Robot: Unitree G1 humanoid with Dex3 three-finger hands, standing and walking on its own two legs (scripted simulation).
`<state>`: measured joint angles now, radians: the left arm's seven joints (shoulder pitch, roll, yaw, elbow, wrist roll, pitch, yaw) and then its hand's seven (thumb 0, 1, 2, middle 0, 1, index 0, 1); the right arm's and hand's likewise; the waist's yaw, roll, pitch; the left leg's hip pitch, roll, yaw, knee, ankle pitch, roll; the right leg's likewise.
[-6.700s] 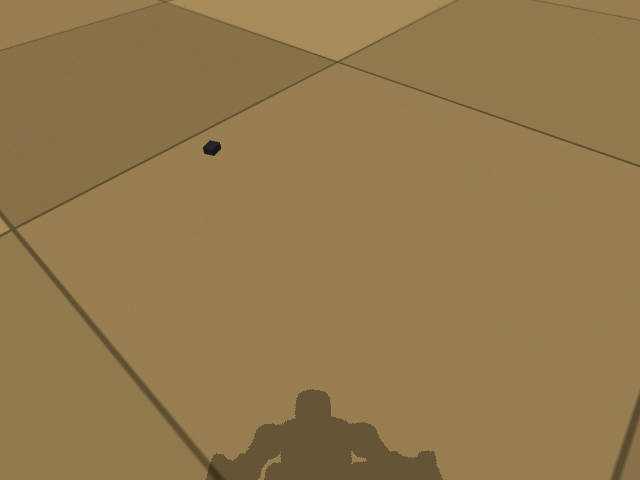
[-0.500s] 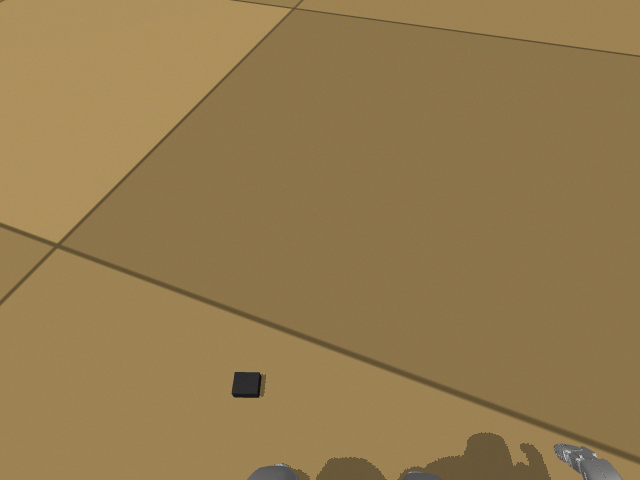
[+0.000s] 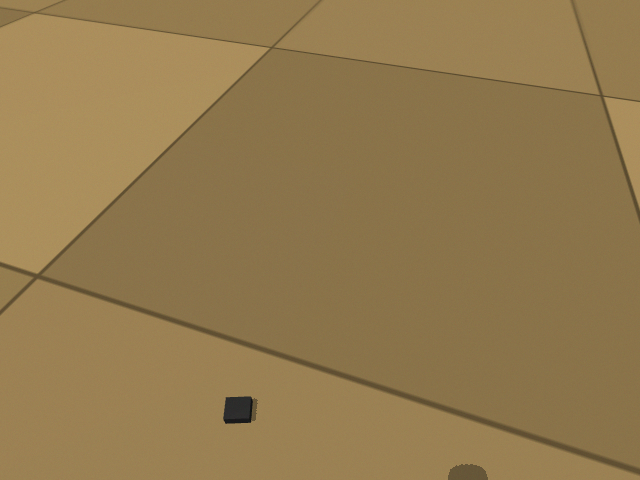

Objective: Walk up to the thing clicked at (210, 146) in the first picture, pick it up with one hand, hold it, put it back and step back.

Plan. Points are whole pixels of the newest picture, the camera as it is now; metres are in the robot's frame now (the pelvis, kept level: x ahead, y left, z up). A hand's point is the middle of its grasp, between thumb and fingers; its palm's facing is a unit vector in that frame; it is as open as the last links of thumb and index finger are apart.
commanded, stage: walk up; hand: left
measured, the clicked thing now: (238, 409) +0.46 +0.26 -0.75
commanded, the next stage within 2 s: stand in 1.04 s
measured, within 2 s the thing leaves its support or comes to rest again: neither
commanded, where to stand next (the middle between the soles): +0.09 +0.00 m, yaw +0 degrees
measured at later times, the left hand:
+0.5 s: hand out of the picture +0.10 +0.24 -0.14, palm faces -0.05 -0.94 -0.33, open 7.4 cm
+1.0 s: hand out of the picture +0.12 +0.23 -0.14, palm faces -0.08 -0.94 -0.33, open 7.4 cm
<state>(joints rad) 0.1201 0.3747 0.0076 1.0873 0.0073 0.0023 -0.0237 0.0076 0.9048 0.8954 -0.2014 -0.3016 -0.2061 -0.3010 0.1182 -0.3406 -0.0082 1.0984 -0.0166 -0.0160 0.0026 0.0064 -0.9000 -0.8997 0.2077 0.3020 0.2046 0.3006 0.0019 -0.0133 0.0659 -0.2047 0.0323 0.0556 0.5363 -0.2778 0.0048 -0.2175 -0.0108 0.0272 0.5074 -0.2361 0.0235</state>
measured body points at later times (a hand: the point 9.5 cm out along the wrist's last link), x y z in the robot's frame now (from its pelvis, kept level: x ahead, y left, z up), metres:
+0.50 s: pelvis +0.02 -0.01 +0.01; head +0.03 -0.01 +0.46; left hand +0.11 +0.29 -0.12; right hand +0.10 -0.32 -0.12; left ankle +0.01 +0.12 -0.73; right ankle +0.03 -0.14 -0.73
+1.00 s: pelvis +0.02 -0.02 +0.01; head +0.03 -0.01 +0.46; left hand +0.13 +0.28 -0.12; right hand +0.08 -0.33 -0.12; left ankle +0.01 +0.12 -0.73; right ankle +0.03 -0.14 -0.73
